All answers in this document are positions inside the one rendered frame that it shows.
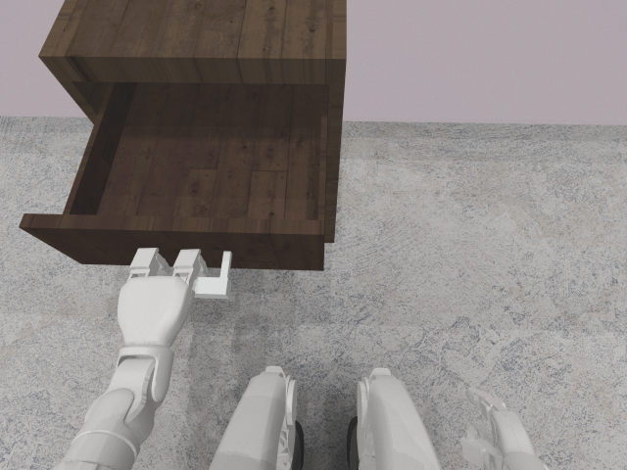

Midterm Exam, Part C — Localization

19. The left robot forearm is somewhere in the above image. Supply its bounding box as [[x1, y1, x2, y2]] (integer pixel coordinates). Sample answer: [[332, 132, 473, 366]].
[[51, 344, 174, 470]]

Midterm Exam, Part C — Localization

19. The robot right thigh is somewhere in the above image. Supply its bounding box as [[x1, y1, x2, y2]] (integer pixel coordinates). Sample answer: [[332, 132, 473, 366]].
[[357, 375, 443, 470]]

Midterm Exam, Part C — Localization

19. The cabinet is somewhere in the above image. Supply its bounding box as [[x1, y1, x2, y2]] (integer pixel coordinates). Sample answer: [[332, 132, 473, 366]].
[[38, 0, 347, 243]]

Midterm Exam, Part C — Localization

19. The handle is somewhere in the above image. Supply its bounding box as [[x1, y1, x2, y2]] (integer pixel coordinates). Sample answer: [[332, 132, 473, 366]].
[[192, 251, 232, 299]]

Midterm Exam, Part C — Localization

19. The right robot hand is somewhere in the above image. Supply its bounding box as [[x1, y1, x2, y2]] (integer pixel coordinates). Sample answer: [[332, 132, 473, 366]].
[[461, 388, 537, 470]]

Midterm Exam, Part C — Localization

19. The left robot hand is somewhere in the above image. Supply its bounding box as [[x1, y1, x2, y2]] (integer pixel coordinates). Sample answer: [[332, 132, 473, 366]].
[[118, 248, 209, 348]]

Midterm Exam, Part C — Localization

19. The drawer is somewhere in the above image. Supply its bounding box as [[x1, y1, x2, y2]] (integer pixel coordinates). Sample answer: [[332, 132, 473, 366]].
[[19, 82, 329, 271]]

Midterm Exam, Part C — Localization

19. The robot right shin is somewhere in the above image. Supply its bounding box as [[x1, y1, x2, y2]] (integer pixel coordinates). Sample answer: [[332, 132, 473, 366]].
[[357, 368, 408, 470]]

